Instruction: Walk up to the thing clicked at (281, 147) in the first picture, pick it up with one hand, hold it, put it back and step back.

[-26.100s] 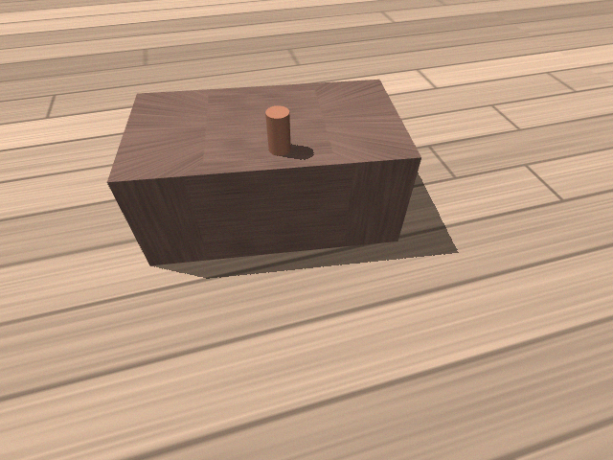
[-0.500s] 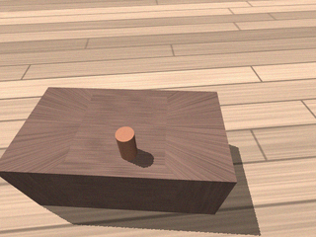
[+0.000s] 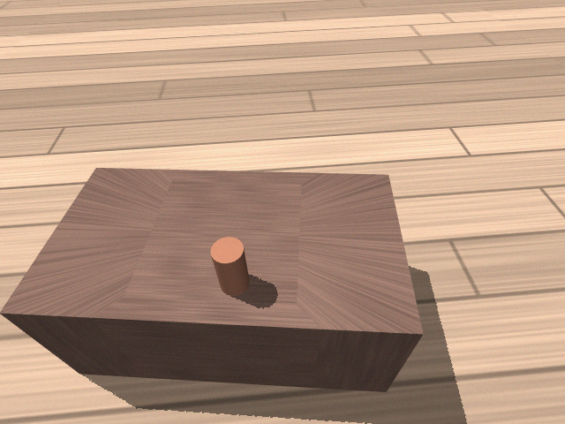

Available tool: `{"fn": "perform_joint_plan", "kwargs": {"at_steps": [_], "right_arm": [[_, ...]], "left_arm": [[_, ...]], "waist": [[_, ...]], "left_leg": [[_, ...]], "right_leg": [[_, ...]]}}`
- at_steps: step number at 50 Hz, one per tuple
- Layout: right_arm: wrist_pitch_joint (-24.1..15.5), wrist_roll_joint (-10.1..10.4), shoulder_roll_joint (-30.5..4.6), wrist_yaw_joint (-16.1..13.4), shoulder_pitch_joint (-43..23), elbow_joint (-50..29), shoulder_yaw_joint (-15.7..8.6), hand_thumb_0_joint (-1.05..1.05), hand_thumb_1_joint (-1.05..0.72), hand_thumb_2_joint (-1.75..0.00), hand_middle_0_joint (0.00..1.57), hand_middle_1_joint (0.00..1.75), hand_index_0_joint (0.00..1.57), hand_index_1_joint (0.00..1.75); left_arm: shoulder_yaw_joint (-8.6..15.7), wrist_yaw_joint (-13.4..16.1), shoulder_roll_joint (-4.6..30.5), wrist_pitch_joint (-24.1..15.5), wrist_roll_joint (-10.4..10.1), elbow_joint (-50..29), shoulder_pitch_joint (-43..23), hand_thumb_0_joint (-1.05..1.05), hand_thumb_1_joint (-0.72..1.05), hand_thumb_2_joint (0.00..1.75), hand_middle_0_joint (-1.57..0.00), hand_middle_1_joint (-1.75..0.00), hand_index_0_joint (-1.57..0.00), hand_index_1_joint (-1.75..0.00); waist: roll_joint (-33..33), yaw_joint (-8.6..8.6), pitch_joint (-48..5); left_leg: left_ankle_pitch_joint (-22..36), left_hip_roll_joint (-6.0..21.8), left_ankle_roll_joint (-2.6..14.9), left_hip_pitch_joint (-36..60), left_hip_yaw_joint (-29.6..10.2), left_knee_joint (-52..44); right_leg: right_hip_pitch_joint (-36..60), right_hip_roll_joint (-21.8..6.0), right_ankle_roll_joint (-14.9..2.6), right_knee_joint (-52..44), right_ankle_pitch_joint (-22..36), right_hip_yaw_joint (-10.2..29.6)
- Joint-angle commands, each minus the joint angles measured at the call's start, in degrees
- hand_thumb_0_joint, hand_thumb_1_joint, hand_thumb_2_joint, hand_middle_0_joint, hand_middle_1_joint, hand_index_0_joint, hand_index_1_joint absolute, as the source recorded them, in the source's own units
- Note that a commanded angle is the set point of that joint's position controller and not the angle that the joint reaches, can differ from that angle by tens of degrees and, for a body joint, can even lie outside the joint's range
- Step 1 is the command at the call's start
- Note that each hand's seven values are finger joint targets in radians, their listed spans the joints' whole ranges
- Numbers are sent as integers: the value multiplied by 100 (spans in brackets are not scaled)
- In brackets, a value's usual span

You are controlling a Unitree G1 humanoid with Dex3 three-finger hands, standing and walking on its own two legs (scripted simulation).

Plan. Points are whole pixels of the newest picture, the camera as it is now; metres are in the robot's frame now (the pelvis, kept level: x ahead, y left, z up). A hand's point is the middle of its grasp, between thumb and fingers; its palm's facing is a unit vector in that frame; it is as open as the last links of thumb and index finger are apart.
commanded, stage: stand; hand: left
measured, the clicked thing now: (231, 267) +0.54 +0.16 -0.25
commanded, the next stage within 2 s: step back in 1.46 s
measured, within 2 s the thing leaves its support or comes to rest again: neither
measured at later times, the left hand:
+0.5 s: hand out of the picture +0.08 +0.24 -0.15, palm faces -0.01 -0.94 -0.34, open 7.4 cm
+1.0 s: hand out of the picture +0.09 +0.24 -0.15, palm faces -0.02 -0.94 -0.34, open 7.4 cm
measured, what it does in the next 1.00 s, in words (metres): stands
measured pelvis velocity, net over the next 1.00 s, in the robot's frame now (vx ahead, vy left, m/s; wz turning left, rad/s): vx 0.02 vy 0.00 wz -0.02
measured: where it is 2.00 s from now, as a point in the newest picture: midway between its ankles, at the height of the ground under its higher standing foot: outside the picture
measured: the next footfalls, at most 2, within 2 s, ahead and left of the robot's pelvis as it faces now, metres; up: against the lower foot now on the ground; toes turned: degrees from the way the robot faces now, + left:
none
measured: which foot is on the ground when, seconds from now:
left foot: down 0.00-1.00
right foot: down 0.00-1.00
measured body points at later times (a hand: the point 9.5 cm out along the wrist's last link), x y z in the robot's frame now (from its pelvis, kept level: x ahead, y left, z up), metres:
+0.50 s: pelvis +0.01 +0.00 +0.00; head +0.02 -0.02 +0.45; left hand +0.08 +0.29 -0.13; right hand +0.08 -0.30 -0.14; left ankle -0.02 +0.14 -0.74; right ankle +0.03 -0.13 -0.74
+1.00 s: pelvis +0.02 +0.00 +0.00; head +0.02 -0.01 +0.45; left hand +0.09 +0.29 -0.13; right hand +0.07 -0.30 -0.14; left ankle -0.02 +0.14 -0.74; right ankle +0.03 -0.13 -0.74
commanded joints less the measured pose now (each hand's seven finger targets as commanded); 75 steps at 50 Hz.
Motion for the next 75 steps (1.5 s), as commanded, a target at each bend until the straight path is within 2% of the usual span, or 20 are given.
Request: {"fn": "perform_joint_plan", "kwargs": {"at_steps": [1,11,13,17,20,28,32,33,36,37,39,44,48,53,61,67,68,72,73,75], "right_arm": [[-144,-18,-1119,-85,-124,-264,-211,0,-90,-90,20,30,20,30],[-161,6,-1182,-109,-214,-190,-182,0,-90,-90,20,30,20,30],[-148,13,-1175,-110,-227,-158,-166,0,-90,-90,20,30,20,30],[-137,15,-1204,-108,-258,-154,-155,0,-90,-90,20,30,20,30],[-128,11,-1222,-107,-245,-125,-152,0,-90,-90,20,30,20,30],[-157,4,-1239,-115,-267,-170,-172,0,-90,-90,20,30,20,30],[-155,12,-1234,-107,-327,-165,-164,0,-90,-90,20,30,20,30],[-157,12,-1238,-107,-289,-172,-167,0,-90,-90,20,30,20,30],[-159,17,-1234,-93,-329,-173,-153,0,-90,-90,20,30,20,30],[-160,5,-1238,-101,-301,-186,-160,0,-90,-90,20,30,20,30],[-155,10,-1260,-95,-324,-183,-175,0,-90,-90,20,30,20,30],[-162,9,-1265,-95,-286,-182,-169,0,-90,-90,20,30,20,30],[-165,9,-1245,-85,-290,-174,-161,0,-90,-90,20,30,20,30],[-179,18,-1252,-85,-230,-164,-144,0,-90,-90,20,30,20,30],[-165,27,-1292,-69,-296,-206,-167,0,-90,-90,20,30,20,30],[-149,11,-1257,-52,-317,-211,-174,0,-90,-90,20,30,20,30],[-150,6,-1290,-56,-264,-201,-175,0,-90,-90,20,30,20,30],[-171,20,-1279,-49,-273,-207,-166,0,-90,-90,20,30,20,30],[-60,14,-1494,-25,-540,-293,-279,0,-90,-90,20,30,20,30],[0,83,-1316,-26,-330,-410,-276,0,-90,-90,20,30,20,30]], "left_arm": [[198,61,1226,-123,-27,-235,-337,0,90,90,-20,-30,-20,-30],[183,67,1197,-141,-40,-95,-356,0,90,90,-20,-30,-20,-30],[190,69,1220,-125,-52,-88,-397,0,90,90,-20,-30,-20,-30],[189,62,1214,-121,-50,-67,-423,0,90,90,-20,-30,-20,-30],[195,52,1210,-108,-61,-59,-444,0,90,90,-20,-30,-20,-30],[224,51,1236,-125,-62,-99,-464,0,90,90,-20,-30,-20,-30],[214,41,1191,-117,-72,-110,-456,0,90,90,-20,-30,-20,-30],[228,46,1237,-124,-65,-132,-506,0,90,90,-20,-30,-20,-30],[225,30,1224,-115,-63,-125,-480,0,90,90,-20,-30,-20,-30],[242,32,1269,-113,-63,-146,-543,0,90,90,-20,-30,-20,-30],[232,34,1242,-105,-66,-151,-500,0,90,90,-20,-30,-20,-30],[242,26,1277,-119,-77,-190,-500,0,90,90,-20,-30,-20,-30],[237,16,1280,-105,-80,-199,-475,0,90,90,-20,-30,-20,-30],[230,11,1282,-114,-93,-218,-470,0,90,90,-20,-30,-20,-30],[221,17,1299,-126,-85,-248,-442,0,90,90,-20,-30,-20,-30],[223,12,1298,-122,-77,-259,-430,0,90,90,-20,-30,-20,-30],[230,5,1317,-129,-83,-282,-473,0,90,90,-20,-30,-20,-30],[235,-4,1335,-132,-97,-296,-425,0,90,90,-20,-30,-20,-30],[514,21,1714,-78,-156,-489,-390,0,90,90,-20,-30,-20,-30],[565,61,1731,-38,-183,-618,-285,0,90,90,-20,-30,-20,-30]], "waist": [[-33,4,-89],[-125,5,-403],[-91,24,-317],[-149,13,-259],[-36,19,-162],[-117,3,-400],[-57,33,-301],[-111,8,-382],[-67,25,-260],[-129,-8,-334],[-123,19,-289],[-24,-13,-370],[-55,5,-330],[-32,-13,-362],[-146,-12,-371],[-188,7,-170],[-139,-26,-216],[-9,1,-245],[-175,68,327],[-347,18,32]], "left_leg": [[213,484,265,-704,-361,-652],[1208,575,237,-276,-290,-594],[987,562,230,-383,-300,-692],[1014,575,222,-365,-269,-692],[741,561,217,-473,-248,-772],[1280,639,200,-206,-225,-735],[1146,622,193,-247,-199,-768],[1242,640,197,-240,-199,-761],[961,631,210,-264,-212,-816],[1070,640,204,-277,-192,-798],[955,633,195,-239,-202,-848],[1034,646,198,-210,-169,-813],[932,650,189,-206,-169,-870],[1159,661,197,-202,-138,-844],[1155,685,215,-129,-145,-837],[701,655,223,-238,-145,-876],[732,664,228,-255,-121,-869],[773,661,221,-278,-133,-929],[1530,512,350,-677,-165,-237],[1526,351,319,-663,58,329]], "right_leg": [[448,-427,-167,-624,-154,618],[685,-495,-185,-536,1030,581],[709,-466,-167,-587,726,566],[676,-468,-147,-652,765,579],[670,-452,-153,-689,502,600],[773,-494,-185,-602,1130,579],[713,-468,-167,-648,992,575],[816,-482,-173,-625,1151,579],[694,-450,-153,-695,768,588],[773,-482,-172,-654,987,604],[655,-449,-177,-695,762,589],[703,-480,-183,-665,1007,625],[642,-447,-189,-671,760,618],[761,-487,-198,-614,1206,648],[692,-464,-198,-645,1113,628],[529,-430,-173,-755,603,660],[602,-472,-189,-749,807,713],[651,-451,-194,-719,840,707],[196,-418,-208,-321,1927,833],[282,-604,-463,-244,2420,924]]}}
